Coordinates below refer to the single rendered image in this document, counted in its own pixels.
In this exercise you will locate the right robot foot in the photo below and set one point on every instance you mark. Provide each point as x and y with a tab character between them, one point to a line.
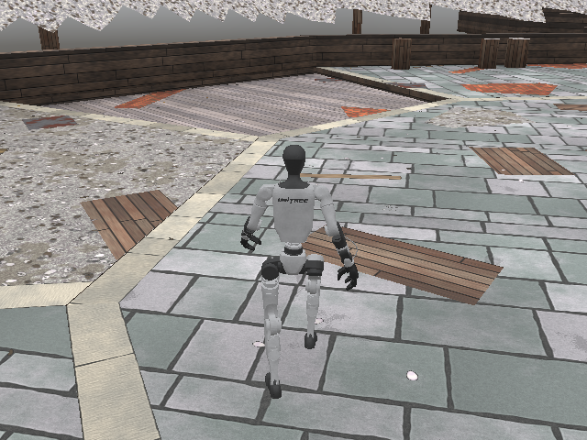
310	342

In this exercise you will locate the left robot upper arm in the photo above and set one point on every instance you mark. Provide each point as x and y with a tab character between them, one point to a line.
264	194

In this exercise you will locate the left robot hand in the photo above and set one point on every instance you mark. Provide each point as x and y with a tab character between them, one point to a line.
247	245

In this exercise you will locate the left robot forearm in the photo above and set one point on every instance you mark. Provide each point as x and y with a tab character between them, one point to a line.
247	233

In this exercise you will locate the right robot upper arm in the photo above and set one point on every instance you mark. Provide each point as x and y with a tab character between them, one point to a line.
323	195

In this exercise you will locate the right robot hand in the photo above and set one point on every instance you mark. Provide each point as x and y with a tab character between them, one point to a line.
353	275

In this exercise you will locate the right robot forearm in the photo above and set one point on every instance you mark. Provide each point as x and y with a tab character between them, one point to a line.
342	248

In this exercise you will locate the left robot thigh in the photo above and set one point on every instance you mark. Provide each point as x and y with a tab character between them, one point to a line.
270	275

